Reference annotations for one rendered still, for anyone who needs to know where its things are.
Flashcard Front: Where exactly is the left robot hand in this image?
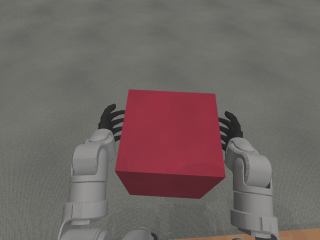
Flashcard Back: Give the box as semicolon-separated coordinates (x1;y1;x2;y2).
98;103;125;142

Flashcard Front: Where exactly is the right robot forearm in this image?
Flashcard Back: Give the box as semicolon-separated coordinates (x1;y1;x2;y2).
224;137;280;240

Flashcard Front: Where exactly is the left robot thigh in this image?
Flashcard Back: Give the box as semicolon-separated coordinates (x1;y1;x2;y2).
122;230;154;240

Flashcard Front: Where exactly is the carton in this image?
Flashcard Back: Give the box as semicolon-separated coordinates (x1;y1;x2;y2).
115;89;226;199

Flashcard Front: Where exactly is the left robot shin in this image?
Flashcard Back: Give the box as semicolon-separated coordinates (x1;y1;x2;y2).
137;227;151;235

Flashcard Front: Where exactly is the left robot forearm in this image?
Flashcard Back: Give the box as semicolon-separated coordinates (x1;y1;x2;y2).
57;128;117;240

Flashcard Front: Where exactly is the left robot upper arm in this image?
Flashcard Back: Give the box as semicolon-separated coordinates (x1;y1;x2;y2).
60;228;112;240

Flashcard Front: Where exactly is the right robot hand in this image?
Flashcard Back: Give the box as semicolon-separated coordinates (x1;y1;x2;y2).
218;111;243;151

